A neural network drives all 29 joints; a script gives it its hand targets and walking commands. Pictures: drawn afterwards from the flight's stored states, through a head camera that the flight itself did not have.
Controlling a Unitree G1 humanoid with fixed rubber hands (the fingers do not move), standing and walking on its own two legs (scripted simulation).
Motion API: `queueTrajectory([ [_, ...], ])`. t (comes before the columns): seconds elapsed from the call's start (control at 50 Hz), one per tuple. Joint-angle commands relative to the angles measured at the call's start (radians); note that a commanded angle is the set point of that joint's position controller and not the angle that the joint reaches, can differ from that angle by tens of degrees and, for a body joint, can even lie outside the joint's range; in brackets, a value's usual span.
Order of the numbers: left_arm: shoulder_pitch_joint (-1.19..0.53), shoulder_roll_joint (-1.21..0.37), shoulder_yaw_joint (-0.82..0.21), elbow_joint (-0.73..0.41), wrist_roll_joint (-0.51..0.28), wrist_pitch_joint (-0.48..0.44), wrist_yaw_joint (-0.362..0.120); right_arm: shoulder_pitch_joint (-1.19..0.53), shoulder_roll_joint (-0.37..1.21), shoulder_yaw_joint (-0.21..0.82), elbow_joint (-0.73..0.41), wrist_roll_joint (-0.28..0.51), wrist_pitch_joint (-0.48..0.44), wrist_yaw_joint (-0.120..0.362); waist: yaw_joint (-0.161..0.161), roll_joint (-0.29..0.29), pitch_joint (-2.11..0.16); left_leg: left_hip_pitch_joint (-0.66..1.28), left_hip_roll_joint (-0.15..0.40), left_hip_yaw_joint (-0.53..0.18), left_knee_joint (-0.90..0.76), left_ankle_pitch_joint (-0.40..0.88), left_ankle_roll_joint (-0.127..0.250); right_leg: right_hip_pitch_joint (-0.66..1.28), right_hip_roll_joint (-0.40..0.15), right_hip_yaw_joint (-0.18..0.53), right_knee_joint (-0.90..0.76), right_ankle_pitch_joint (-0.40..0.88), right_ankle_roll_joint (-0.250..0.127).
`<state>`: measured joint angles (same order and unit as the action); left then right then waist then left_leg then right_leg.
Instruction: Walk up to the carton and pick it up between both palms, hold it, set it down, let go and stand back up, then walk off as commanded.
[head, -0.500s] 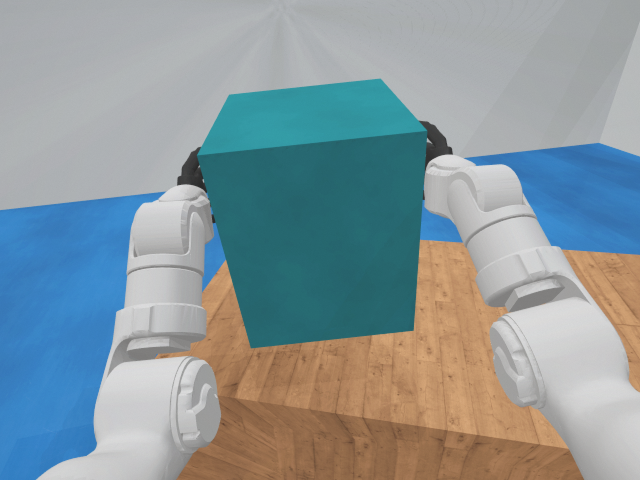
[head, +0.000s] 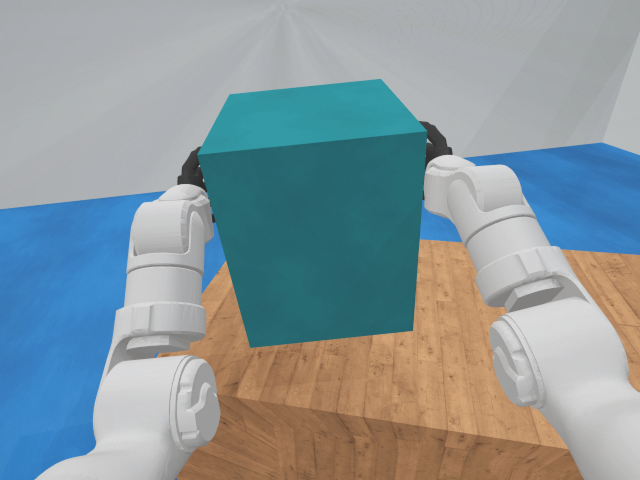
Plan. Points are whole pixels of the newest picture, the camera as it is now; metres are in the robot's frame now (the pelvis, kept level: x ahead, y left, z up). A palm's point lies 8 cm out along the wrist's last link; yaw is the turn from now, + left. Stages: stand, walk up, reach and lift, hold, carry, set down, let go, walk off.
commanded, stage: hold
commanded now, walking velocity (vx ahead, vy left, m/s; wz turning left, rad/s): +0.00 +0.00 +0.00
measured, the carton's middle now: (318, 208) +0.37 -0.01 +0.26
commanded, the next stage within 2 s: set down in 0.22 s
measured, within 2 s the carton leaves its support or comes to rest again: neither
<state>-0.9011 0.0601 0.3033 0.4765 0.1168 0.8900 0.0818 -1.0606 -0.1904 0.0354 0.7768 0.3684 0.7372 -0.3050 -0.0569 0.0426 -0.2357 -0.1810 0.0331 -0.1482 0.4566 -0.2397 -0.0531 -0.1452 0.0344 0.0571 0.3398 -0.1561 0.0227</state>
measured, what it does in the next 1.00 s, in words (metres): stands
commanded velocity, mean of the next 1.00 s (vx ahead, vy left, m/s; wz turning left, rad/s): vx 0.00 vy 0.00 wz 0.00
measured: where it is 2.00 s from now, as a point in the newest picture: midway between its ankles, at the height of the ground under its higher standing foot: outside the picture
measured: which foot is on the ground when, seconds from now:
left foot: down 0.00-1.00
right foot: down 0.00-1.00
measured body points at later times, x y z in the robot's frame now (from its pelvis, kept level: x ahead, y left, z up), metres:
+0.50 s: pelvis -0.01 +0.01 +0.00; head -0.10 +0.01 +0.44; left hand +0.38 +0.14 +0.28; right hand +0.38 -0.15 +0.30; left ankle +0.01 +0.15 -0.74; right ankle +0.02 -0.14 -0.74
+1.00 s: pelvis +0.01 +0.01 +0.00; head -0.06 +0.04 +0.44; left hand +0.41 +0.14 +0.21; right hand +0.39 -0.16 +0.22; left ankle +0.01 +0.15 -0.74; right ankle +0.02 -0.14 -0.74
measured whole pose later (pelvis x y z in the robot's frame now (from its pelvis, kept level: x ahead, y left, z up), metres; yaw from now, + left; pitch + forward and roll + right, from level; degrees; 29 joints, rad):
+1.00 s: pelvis +0.01 +0.01 +0.00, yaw +1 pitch -5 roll -2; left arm -0.80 0.06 0.19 0.59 0.12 0.55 0.11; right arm -0.84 -0.09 -0.07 0.80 0.25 0.35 -0.24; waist -0.12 -0.03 -0.10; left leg -0.11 0.01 -0.15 0.44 -0.24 -0.04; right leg -0.06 0.01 0.04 0.31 -0.17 0.03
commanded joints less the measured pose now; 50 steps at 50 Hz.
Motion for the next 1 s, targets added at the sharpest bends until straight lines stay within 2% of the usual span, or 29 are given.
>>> queueTrajectory([
  [0.0, -1.113, -0.596, -0.373, -0.3, -0.224, -0.134, -0.151, -0.975, 0.781, 0.188, -0.413, 0.236, -0.047, 0.176, -0.01, -0.001, -0.395, 0.009, -0.084, 0.1, -0.082, 0.248, -0.006, 0.245, 0.066, -0.036, -0.017, 0.235, 0.017],
  [0.2, -1.114, -0.595, -0.374, -0.307, -0.223, -0.132, -0.151, -0.976, 0.783, 0.192, -0.416, 0.239, -0.045, 0.176, -0.009, -0.002, -0.394, 0.012, -0.083, 0.099, -0.08, 0.253, -0.005, 0.244, 0.066, -0.036, -0.016, 0.24, 0.018],
  [0.22, -1.052, -0.589, -0.382, -0.355, -0.219, -0.127, -0.162, -0.939, 0.776, 0.213, -0.433, 0.255, -0.053, 0.168, -0.042, -0.026, -0.398, 0.037, -0.119, 0.115, -0.083, 0.31, 0.002, 0.287, 0.04, -0.061, -0.018, 0.327, 0.018],
  [0.28, -1.065, -0.587, -0.374, -0.33, -0.212, -0.141, -0.168, -0.992, 0.758, 0.193, -0.434, 0.238, -0.071, 0.161, -0.046, -0.023, -0.382, 0.038, -0.121, 0.109, -0.083, 0.298, -0.001, 0.26, 0.04, -0.066, -0.022, 0.326, 0.024],
  [0.36, -1.105, -0.571, -0.354, -0.295, -0.193, -0.195, -0.176, -1.012, 0.769, 0.16, -0.394, 0.177, -0.134, 0.166, -0.051, -0.027, -0.361, 0.048, -0.108, 0.111, -0.09, 0.25, -0.001, 0.22, 0.038, -0.081, -0.034, 0.235, 0.019],
  [0.46, -1.096, -0.533, -0.254, -0.141, -0.115, -0.288, -0.202, -0.943, 0.789, 0.083, -0.25, 0.044, -0.233, 0.206, -0.035, -0.054, -0.291, 0.042, -0.091, 0.122, -0.135, 0.128, 0.006, 0.215, 0.031, -0.087, -0.05, 0.085, 0.007],
  [0.56, -1.058, -0.55, -0.243, -0.036, -0.071, -0.36, -0.221, -0.889, 0.752, 0.005, -0.157, -0.057, -0.334, 0.227, -0.065, -0.026, -0.275, 0.079, -0.086, 0.132, -0.15, 0.108, 0.001, 0.223, 0.03, -0.105, -0.06, 0.074, -0.001],
  [0.6, -1.039, -0.575, -0.272, -0.026, -0.073, -0.382, -0.221, -0.888, 0.739, 0.002, -0.168, -0.073, -0.377, 0.229, -0.077, -0.003, -0.295, 0.124, -0.086, 0.134, -0.136, 0.158, -0.006, 0.224, 0.031, -0.114, -0.059, 0.113, -0.004],
  [0.7, -1.002, -0.651, -0.385, -0.081, -0.105, -0.426, -0.196, -0.919, 0.74, 0.073, -0.279, -0.058, -0.464, 0.226, -0.081, 0.043, -0.388, 0.239, -0.087, 0.132, -0.087, 0.334, -0.025, 0.233, 0.04, -0.126, -0.05, 0.229, -0.012],
  [0.78, -0.984, -0.698, -0.465, -0.131, -0.131, -0.439, -0.168, -0.936, 0.748, 0.128, -0.354, -0.037, -0.492, 0.224, -0.083, 0.071, -0.392, 0.266, -0.084, 0.121, -0.071, 0.371, -0.034, 0.217, 0.042, -0.128, -0.049, 0.233, -0.02],
  [0.88, -0.97, -0.733, -0.528, -0.182, -0.162, -0.447, -0.143, -0.919, 0.779, 0.192, -0.428, -0.017, -0.497, 0.219, -0.089, 0.073, -0.4, 0.26, -0.088, 0.112, -0.058, 0.377, -0.03, 0.211, 0.038, -0.116, -0.044, 0.26, -0.018],
  [0.98, -0.93, -0.728, -0.541, -0.224, -0.173, -0.453, -0.137, -0.835, 0.817, 0.248, -0.471, -0.007, -0.476, 0.208, -0.093, 0.047, -0.425, 0.249, -0.099, 0.109, -0.048, 0.412, -0.023, 0.247, 0.033, -0.096, -0.033, 0.362, -0.002],
])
